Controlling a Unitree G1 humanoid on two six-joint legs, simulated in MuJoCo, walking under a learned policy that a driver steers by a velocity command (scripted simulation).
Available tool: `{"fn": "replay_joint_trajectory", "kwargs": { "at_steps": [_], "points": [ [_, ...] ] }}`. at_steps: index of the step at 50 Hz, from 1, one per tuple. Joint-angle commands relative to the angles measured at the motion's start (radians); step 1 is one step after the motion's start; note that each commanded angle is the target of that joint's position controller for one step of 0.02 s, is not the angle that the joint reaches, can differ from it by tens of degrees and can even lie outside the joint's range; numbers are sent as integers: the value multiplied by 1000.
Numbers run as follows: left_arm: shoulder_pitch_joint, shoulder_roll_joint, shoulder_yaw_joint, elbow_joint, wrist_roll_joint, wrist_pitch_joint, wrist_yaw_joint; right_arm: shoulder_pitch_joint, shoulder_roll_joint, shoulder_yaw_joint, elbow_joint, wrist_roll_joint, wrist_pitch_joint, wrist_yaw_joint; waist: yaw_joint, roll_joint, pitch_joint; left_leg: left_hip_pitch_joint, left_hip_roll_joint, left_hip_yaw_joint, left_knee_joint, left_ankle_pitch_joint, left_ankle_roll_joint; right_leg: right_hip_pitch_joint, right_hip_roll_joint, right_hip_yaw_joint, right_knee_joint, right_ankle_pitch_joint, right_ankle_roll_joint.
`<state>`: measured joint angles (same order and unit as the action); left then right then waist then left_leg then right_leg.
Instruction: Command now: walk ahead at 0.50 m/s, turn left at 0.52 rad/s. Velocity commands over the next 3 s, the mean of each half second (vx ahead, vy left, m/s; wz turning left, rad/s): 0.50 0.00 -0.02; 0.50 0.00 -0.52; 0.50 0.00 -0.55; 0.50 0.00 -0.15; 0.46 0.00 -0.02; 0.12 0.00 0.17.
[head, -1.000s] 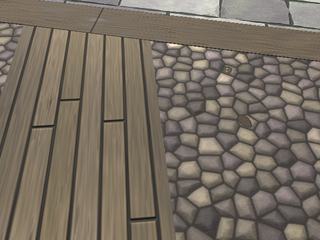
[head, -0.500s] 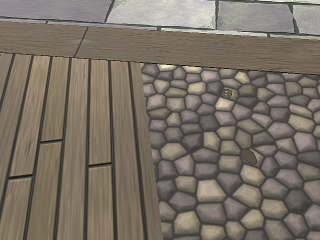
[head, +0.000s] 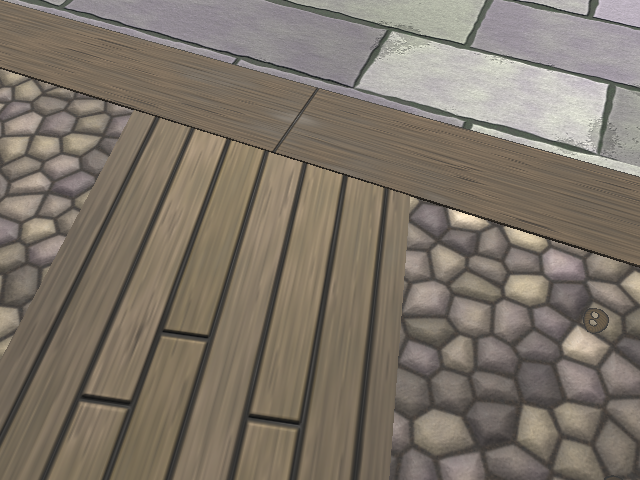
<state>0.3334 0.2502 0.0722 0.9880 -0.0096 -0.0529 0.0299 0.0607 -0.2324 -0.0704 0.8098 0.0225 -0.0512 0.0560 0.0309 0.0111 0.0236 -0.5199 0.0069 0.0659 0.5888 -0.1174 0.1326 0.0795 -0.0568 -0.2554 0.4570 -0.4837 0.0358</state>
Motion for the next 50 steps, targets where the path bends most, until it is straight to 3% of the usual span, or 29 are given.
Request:
{"fn": "replay_joint_trajectory", "kwargs": {
  "at_steps": [1, 2, 3, 4, 5, 6, 8, 11, 15, 20, 23, 25, 26, 27, 28, 29, 30, 31, 32, 33, 34, 36, 39, 42, 44, 47, 49, 50],
  "points": [
    [44, 21, -19, -131, 37, -37, -14, 352, -342, -107, 21, 10, -2, -27, -95, 247, -287, 880, 273, -657, -128, -97, 277, -710, 57, 100, 847, 10, -5],
    [-40, 83, -13, -152, -7, -87, -31, 398, -280, -84, 3, -4, -11, -28, -147, 168, -409, 964, 338, -907, -282, -183, 320, -846, 98, 328, 977, -106, -22],
    [-143, 129, 0, -181, -42, -112, -39, 362, -218, -69, 4, -13, -19, -31, -164, 123, -277, 891, 301, -751, -290, -114, 256, -936, 38, 351, 967, -18, -53],
    [-143, 126, -2, -167, -38, -118, -37, 285, -166, -53, -7, -10, -23, -33, -119, 33, -201, 739, 269, -590, -286, -25, 207, -899, -22, 337, 881, 78, -70],
    [-140, 131, 6, -147, -18, -110, -30, 198, -120, -37, -30, -13, -24, -32, -75, -15, -138, 571, 239, -473, -300, 93, 175, -818, -64, 321, 798, 130, -65],
    [-117, 136, 15, -134, -11, -92, -28, 153, -87, -24, -43, -24, -27, -34, -42, -5, -114, 463, 216, -401, -327, 169, 162, -736, -93, 324, 753, 159, -61],
    [-81, 104, 14, -121, -8, -57, -29, 154, -102, -23, -33, -28, -35, -36, -14, 17, -87, 362, 200, -324, -376, 237, 155, -676, -110, 311, 694, 188, -48],
    [-141, 86, 9, -142, 0, -31, -20, 199, -146, -32, -3, -29, -50, -48, -25, 19, -30, 342, 189, -218, -427, 313, 135, -755, -116, 303, 573, 332, -27],
    [-231, 73, 4, -165, -6, -36, -33, 213, -143, -24, 16, -32, -54, -59, -63, 35, -2, 373, 139, -82, -453, 275, 59, -753, -76, 288, 319, 601, -46],
    [-350, 56, -11, -216, -15, -40, -60, 269, -154, -24, 60, -28, -48, -66, -114, 31, 49, 538, 190, -21, -449, 295, 26, -792, -25, 265, 139, 644, -77],
    [-374, 61, -12, -251, -14, -45, -87, 271, -163, -27, 69, -25, -23, -74, -103, 41, 44, 666, 233, 5, -354, 509, 14, -819, 7, 226, 110, 508, -108],
    [-317, 93, 2, -257, -11, -40, -96, 241, -193, -34, 55, -22, -8, -87, -56, 86, -20, 698, 238, 32, -217, 861, -6, -707, 67, 163, 125, 388, -141],
    [-230, 125, 18, -244, -10, -36, -96, 228, -207, -35, 48, -23, 1, -94, -6, 105, -74, 687, 232, 45, -91, 996, -19, -592, 102, 143, 131, 343, -163],
    [-77, 175, 44, -213, -10, -33, -89, 203, -213, -34, 39, -21, 7, -98, 78, 86, -148, 604, 200, 73, 114, 972, -48, -373, 127, 153, 65, 404, -198],
    [78, 262, 71, -193, -1, -24, -70, 210, -195, -22, 12, -32, -4, -101, 133, -41, -264, 356, 149, 85, 436, 637, -84, -56, -39, 411, 56, 447, -272],
    [79, 304, 75, -197, -13, -30, -71, 342, -34, 28, -8, -54, -38, -68, 18, -264, -379, -111, -80, -32, 772, -407, -145, 319, -271, 954, -10, 308, -478],
    [117, 218, 54, -194, -11, -27, -66, 232, -131, 11, -16, -16, -79, -48, 98, -163, -407, -238, -57, -191, 851, -435, -115, 363, -257, 1033, -119, 197, -450],
    [59, 179, 44, -206, -8, -27, -59, 135, -168, 2, -53, 18, -102, -39, 100, -120, -254, -311, 0, -189, 812, -345, -94, 249, -228, 886, -144, 224, -398],
    [-18, 160, 36, -229, -7, -28, -59, 104, -161, 5, -61, 9, -110, -44, 56, -10, -163, -271, 42, -176, 721, -272, -90, 78, -192, 783, -164, 308, -369],
    [-75, 137, 29, -249, -3, -28, -58, 98, -166, -4, -60, -15, -107, -51, 15, 21, -100, -208, 66, -164, 639, -242, -104, -70, -164, 715, -183, 420, -359],
    [-103, 125, 22, -265, 7, -28, -54, 117, -168, -11, -64, -27, -94, -54, -21, 6, -84, -136, 84, -167, 600, -228, -117, -164, -137, 671, -208, 484, -359],
    [-124, 139, 25, -281, 2, -26, -47, 152, -145, -11, -69, -34, -71, -61, -56, -26, -62, -92, 97, -146, 494, -220, -150, -270, -109, 610, -235, 549, -357],
    [-92, 187, 40, -285, -5, -24, -28, 67, -111, 2, -105, -41, -55, -69, -35, -52, -36, -57, 74, -108, 277, -54, -195, -376, -54, 515, -245, 589, -325],
    [-41, 190, 44, -282, -14, -10, -19, -39, -90, 12, -136, -33, -60, -62, 19, -82, -41, 26, 19, -97, 48, 166, -202, -401, -5, 482, -213, 501, -271],
    [-4, 187, 44, -274, -17, -3, -19, -83, -104, 9, -157, -20, -65, -56, 40, -98, -46, 49, -3, -108, -21, 198, -201, -367, -20, 526, -184, 441, -256],
    [14, 175, 42, -275, -18, 6, -15, -87, -148, -7, -172, -13, -79, -45, 27, -117, -54, 70, -9, -144, -95, 115, -174, -270, -60, 631, -96, 368, -237],
    [-12, 165, 40, -289, -12, 10, -13, -5, -170, -21, -154, -13, -91, -43, -29, -141, -67, 176, -9, -133, -142, 64, -136, -258, -54, 669, -16, 374, -210],
    [-22, 132, 28, -300, -7, 7, -14, 90, -198, -35, -136, -23, -96, -49, -77, -132, -124, 329, 29, -150, -149, 54, -102, -295, -11, 638, 94, 400, -178]
  ]
}}
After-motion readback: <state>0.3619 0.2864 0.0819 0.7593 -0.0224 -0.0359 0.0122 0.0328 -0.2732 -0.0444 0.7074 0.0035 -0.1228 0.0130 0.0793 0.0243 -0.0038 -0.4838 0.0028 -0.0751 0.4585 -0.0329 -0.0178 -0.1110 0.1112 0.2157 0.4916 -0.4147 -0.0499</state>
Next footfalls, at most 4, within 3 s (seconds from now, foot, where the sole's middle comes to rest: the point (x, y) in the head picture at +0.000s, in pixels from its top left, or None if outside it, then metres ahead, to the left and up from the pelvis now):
0.54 right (393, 465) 0.49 -0.11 -0.75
1.02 left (324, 330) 0.80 0.04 -0.75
1.54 right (482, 298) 0.90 -0.34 -0.75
2.06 left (465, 185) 1.28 -0.35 -0.75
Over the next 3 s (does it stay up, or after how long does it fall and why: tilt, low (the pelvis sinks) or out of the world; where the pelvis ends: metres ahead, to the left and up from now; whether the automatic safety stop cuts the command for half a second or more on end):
stays up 1.33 -0.54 0.01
